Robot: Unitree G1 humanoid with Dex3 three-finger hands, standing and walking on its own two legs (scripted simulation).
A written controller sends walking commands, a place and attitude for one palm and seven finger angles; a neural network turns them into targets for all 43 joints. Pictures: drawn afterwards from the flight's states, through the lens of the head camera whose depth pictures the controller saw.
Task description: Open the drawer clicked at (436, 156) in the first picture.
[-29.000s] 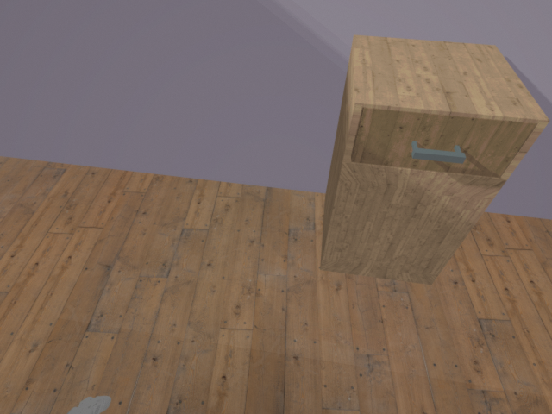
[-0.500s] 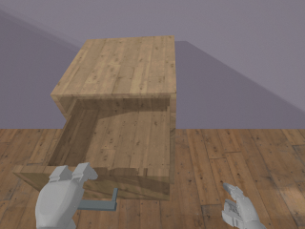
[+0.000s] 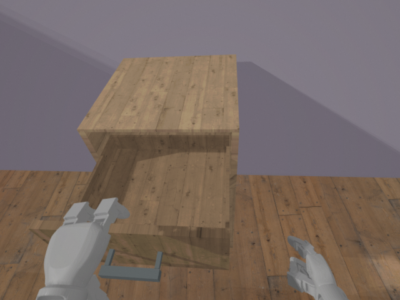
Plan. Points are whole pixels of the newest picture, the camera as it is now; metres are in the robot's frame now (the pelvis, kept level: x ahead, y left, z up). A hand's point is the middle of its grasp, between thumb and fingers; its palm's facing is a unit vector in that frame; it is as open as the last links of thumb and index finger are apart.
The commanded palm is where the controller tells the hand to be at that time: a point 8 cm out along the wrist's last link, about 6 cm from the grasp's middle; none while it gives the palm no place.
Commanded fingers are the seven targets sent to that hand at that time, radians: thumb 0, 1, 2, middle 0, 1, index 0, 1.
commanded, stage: lift the hand off the handle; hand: left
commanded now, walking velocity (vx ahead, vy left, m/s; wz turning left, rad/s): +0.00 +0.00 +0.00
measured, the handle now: (132, 264) +0.20 +0.20 -0.06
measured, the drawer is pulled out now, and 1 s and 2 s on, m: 0.30 0.30 0.30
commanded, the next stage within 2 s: draw the hand back to the body in 0.04 s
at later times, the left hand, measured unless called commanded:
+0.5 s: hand (85, 253) +0.16 +0.22 +0.09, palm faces +0.08 -0.15 -0.99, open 13.9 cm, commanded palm +0.13 +0.22 +0.15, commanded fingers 0.00 -0.50 0.30 -0.30 -1.20 -0.30 -1.20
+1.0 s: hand (79, 230) +0.17 +0.21 +0.15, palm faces +0.37 -0.86 -0.36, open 13.2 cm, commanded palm +0.12 +0.26 +0.17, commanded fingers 0.00 -0.01 0.51 -0.26 -0.88 -0.26 -0.88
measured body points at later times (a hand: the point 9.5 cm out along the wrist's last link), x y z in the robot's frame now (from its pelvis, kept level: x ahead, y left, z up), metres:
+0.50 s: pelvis +0.00 +0.00 +0.00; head +0.00 -0.04 +0.45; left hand +0.15 +0.23 +0.14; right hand +0.23 -0.19 -0.08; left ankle -0.03 +0.11 -0.73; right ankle +0.00 -0.12 -0.73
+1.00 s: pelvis +0.01 +0.00 +0.01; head -0.01 -0.01 +0.46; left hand +0.15 +0.26 +0.17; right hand +0.21 -0.19 -0.06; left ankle -0.03 +0.11 -0.73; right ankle +0.00 -0.12 -0.73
